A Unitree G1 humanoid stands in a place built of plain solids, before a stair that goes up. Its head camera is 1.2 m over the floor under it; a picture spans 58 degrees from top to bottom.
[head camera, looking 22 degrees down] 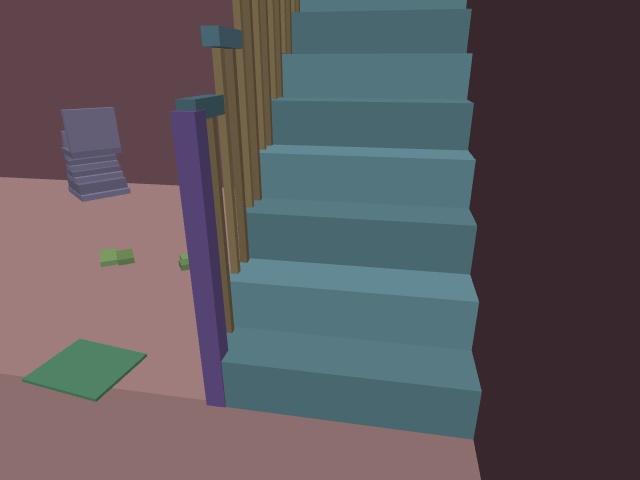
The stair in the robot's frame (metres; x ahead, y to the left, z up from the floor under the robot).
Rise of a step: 0.21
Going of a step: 0.22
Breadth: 0.97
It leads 10 degrees to the right of straight ahead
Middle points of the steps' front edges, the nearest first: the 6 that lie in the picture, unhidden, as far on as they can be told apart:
1.21 -0.05 0.21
1.43 -0.09 0.42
1.65 -0.13 0.63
1.87 -0.17 0.84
2.09 -0.21 1.04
2.31 -0.24 1.25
